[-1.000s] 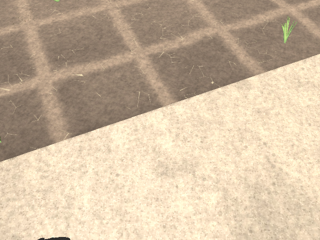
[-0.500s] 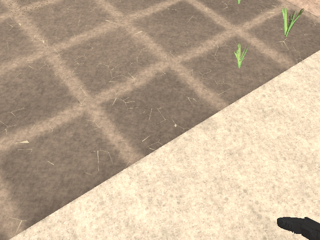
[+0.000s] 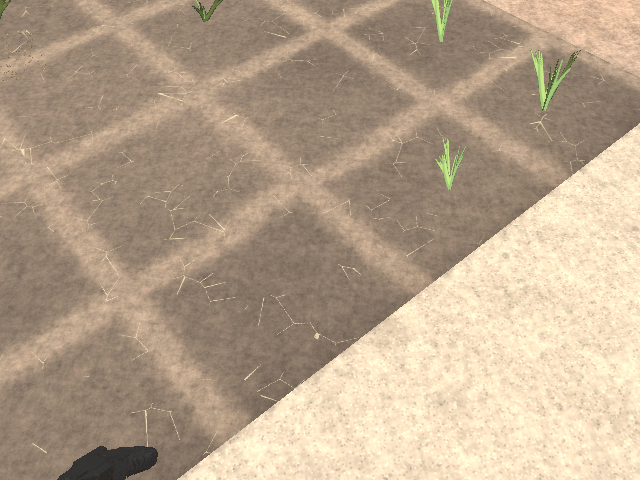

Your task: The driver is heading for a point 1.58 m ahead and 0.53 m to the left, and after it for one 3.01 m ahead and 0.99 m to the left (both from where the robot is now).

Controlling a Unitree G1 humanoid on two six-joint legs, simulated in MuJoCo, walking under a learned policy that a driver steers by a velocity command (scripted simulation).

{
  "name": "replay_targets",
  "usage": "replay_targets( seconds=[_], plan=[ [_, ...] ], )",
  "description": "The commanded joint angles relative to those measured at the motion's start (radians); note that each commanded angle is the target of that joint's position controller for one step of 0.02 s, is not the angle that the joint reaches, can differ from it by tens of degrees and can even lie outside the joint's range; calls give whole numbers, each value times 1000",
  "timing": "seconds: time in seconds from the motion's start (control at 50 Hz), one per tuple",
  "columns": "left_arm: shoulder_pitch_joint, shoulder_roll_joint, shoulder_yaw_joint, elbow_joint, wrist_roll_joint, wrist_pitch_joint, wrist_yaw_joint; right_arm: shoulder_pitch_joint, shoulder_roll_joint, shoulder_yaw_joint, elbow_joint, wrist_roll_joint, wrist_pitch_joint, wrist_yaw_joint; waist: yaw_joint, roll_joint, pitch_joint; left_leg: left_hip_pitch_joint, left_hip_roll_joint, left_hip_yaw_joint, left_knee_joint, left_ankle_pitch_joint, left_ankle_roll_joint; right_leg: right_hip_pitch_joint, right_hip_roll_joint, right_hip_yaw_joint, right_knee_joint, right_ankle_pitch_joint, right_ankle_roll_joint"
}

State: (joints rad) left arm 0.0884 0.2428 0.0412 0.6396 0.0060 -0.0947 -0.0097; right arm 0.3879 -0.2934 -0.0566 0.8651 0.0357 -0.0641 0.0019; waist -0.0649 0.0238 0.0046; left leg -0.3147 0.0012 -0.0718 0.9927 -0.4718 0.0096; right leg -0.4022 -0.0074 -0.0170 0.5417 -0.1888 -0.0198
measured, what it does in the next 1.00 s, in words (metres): walks ahead, turning left: left foot, then right foot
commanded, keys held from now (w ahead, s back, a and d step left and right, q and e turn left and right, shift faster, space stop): w+q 0.64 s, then w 0.36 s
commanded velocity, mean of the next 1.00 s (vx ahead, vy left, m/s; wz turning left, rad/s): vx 0.50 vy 0.00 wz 0.45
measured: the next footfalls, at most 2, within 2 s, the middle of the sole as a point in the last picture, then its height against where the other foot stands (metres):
left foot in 0.42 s outside the picture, level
right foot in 0.92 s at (286, 387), level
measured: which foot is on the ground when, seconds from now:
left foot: up 0.00-0.40, down 0.42-0.98, up 1.00-1.00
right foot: down 0.00-0.42, up 0.44-0.90, down 0.92-1.00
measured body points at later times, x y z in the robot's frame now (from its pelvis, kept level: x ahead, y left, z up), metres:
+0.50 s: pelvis +0.25 +0.08 -0.01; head +0.29 +0.10 +0.43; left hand +0.22 +0.38 -0.14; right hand +0.51 -0.11 -0.10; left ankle +0.31 +0.18 -0.73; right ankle +0.12 -0.11 -0.64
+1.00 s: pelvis +0.53 +0.14 -0.01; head +0.56 +0.14 +0.44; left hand +0.61 +0.46 -0.08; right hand +0.70 -0.10 -0.14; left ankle +0.32 +0.18 -0.69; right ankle +0.65 +0.07 -0.73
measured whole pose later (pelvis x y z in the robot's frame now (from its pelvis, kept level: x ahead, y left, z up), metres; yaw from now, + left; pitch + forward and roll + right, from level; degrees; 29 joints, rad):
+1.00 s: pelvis +0.53 +0.14 -0.01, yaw +29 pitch +3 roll -2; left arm 0.06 0.27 0.05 0.71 0.00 -0.15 -0.06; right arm 0.37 -0.29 -0.08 0.76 0.02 -0.02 0.00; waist -0.06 0.05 0.00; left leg -0.19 -0.05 -0.17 0.87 -0.45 0.05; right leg -0.46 0.03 -0.01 0.61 -0.18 -0.04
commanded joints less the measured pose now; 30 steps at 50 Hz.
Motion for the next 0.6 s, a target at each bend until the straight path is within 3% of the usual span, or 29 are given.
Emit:
replay_targets(
  seconds=[0.02,0.06,0.12,0.24,0.3,0.34,0.38,0.4,0.42,0.44,0.46,0.48,0.5,0.52,0.54,0.56,0.6],
  plan=[
    [198,120,44,17,-3,1,1,-85,-111,-26,-116,-2,-13,-3,124,-145,-69,-487,94,-27,232,84,5,452,-313,389,-284,-97,-184],
    [131,99,40,27,4,-8,-1,-89,-79,-28,-126,-6,12,3,75,-156,-5,-410,127,-32,175,158,-4,315,-275,258,-349,23,-167],
    [129,123,55,53,6,-23,6,-123,-43,-23,-155,-9,32,8,58,-106,13,-413,132,-31,107,246,-23,280,-278,133,-392,179,-180],
    [171,184,75,100,-2,-12,23,-290,-17,-6,-218,-15,29,43,107,-74,51,-363,109,41,-215,498,-7,306,-254,-73,-399,229,-142],
    [211,211,86,126,-19,1,23,-366,-32,-8,-260,-13,33,57,127,-74,79,-361,99,74,-298,453,25,380,-281,-113,-375,232,-121],
    [222,232,94,139,-28,14,23,-391,-49,-15,-285,-13,35,65,122,-79,83,-351,75,108,-340,370,57,442,-296,-138,-316,351,-102],
    [213,267,102,139,-35,29,29,-316,-88,-38,-285,-15,35,66,64,-110,10,-198,1,173,-355,280,101,466,-288,-175,-151,695,-79],
    [199,267,100,137,-39,37,32,-174,-130,-65,-251,-12,36,60,-20,-98,-66,-3,-52,197,-411,315,133,426,-253,-212,39,788,-53],
    [220,236,86,128,-23,36,39,5,-208,-103,-204,-9,44,42,-94,-45,-167,307,-31,103,-416,356,177,233,-214,-223,315,632,-9],
    [321,93,39,68,24,17,27,0,-339,-125,-204,4,42,29,15,249,-245,666,240,-436,-475,246,355,-242,-38,-182,704,-274,64],
    [247,131,33,52,-6,-24,13,38,-290,-102,-247,-4,28,33,-38,180,-432,748,335,-788,-661,50,427,-361,29,79,855,-432,56],
    [131,199,51,24,-50,-42,5,19,-217,-80,-232,-15,16,38,-69,98,-303,680,317,-661,-699,104,361,-453,-20,109,861,-341,33],
    [105,186,44,17,-46,-52,9,-27,-193,-73,-231,-14,8,37,-37,49,-199,540,278,-544,-693,180,329,-448,-58,101,791,-258,18],
    [108,187,46,28,-17,-52,19,-102,-156,-61,-242,-16,7,34,11,-1,-131,387,240,-440,-688,296,301,-384,-94,102,707,-195,20],
    [133,199,54,35,-3,-42,22,-154,-129,-51,-260,-29,7,30,54,21,-108,268,210,-370,-700,403,292,-297,-119,112,649,-156,23],
    [146,199,57,36,1,-29,21,-179,-122,-48,-273,-36,7,28,77,30,-95,196,191,-345,-723,433,293,-246,-124,112,614,-140,30],
    [142,174,52,33,6,-8,23,-177,-130,-51,-264,-30,1,20,88,17,-68,111,172,-297,-754,483,301,-216,-119,95,521,-113,51]
  ],
)
Velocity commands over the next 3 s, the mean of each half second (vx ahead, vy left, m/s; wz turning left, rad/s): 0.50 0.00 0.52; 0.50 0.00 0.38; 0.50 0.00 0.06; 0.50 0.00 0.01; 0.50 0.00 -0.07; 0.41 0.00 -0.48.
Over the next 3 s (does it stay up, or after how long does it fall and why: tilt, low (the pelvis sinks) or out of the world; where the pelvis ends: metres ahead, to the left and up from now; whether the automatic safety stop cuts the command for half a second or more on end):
stays up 1.48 0.62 -0.08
